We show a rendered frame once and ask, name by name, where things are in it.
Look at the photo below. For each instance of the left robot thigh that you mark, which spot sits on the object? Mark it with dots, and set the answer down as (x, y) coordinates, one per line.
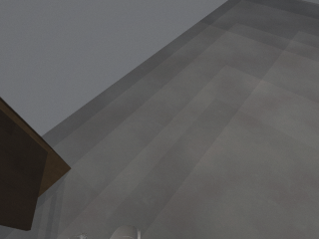
(127, 232)

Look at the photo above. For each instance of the cupboard door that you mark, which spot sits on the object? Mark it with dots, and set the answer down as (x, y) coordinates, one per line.
(22, 164)

